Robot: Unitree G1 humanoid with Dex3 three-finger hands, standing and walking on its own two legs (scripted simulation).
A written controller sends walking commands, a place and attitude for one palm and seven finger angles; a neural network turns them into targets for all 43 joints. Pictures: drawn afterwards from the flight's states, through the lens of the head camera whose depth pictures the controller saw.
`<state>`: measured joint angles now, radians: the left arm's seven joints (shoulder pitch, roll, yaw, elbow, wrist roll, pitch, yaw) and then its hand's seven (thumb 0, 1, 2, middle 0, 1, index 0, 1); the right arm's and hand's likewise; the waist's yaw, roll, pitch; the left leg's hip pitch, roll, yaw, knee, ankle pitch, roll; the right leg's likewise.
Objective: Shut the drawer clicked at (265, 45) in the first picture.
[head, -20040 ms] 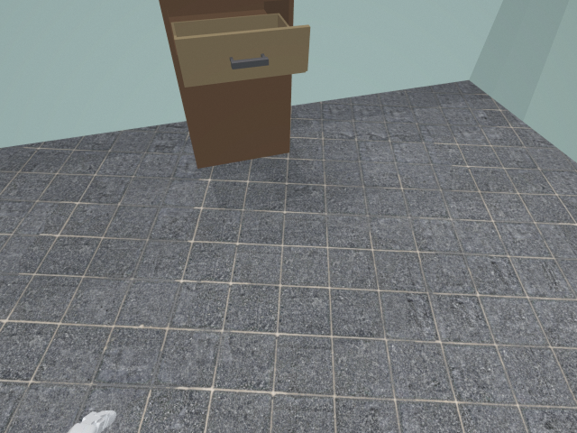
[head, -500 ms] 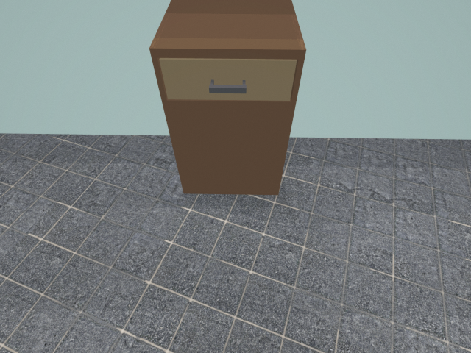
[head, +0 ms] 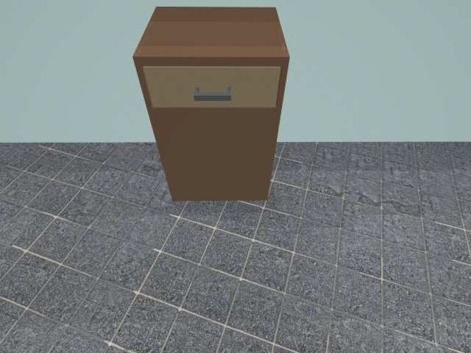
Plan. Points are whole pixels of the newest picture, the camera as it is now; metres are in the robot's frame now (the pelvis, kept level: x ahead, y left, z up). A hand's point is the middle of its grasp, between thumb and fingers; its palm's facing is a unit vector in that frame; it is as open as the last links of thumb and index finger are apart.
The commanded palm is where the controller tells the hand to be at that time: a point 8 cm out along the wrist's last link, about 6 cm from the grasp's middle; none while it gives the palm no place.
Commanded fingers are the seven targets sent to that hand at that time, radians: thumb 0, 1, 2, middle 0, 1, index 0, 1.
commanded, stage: look to check the result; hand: left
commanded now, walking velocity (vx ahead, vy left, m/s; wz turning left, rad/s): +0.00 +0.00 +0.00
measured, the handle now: (213, 93) +0.93 +0.12 -0.09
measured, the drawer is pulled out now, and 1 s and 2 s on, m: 0.00 0.00 0.00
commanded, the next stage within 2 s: stand and wait in 0.48 s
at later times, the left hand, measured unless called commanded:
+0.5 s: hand out of the picture +0.08 +0.22 -0.16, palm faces +0.00 -0.95 -0.32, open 7.4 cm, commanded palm none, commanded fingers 0.00 0.90 0.90 -0.20 -0.30 -0.20 -0.30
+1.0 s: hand out of the picture +0.09 +0.22 -0.16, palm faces -0.01 -0.95 -0.31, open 7.4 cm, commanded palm none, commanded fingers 0.00 0.90 0.90 -0.20 -0.30 -0.20 -0.30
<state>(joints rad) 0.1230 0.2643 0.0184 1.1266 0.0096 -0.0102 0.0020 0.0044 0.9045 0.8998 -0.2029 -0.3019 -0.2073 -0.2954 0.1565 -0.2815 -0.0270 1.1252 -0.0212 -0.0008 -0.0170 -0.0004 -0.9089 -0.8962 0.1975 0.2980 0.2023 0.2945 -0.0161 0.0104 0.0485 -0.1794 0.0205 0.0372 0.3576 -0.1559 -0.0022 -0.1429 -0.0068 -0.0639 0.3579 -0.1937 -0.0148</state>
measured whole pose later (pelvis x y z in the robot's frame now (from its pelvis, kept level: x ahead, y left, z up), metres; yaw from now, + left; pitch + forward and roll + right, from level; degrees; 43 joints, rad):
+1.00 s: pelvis +0.02 -0.01 +0.00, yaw +0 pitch -1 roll +0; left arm 0.12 0.30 0.02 1.14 0.01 -0.01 0.00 0.01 0.90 0.90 -0.20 -0.30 -0.21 -0.29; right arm 0.14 -0.30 -0.02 1.14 -0.02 0.00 -0.02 0.00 -0.91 -0.90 0.20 0.30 0.20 0.29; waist -0.01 0.01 0.05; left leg -0.12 0.04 0.04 0.31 -0.16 -0.02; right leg -0.08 0.02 -0.06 0.29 -0.19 -0.03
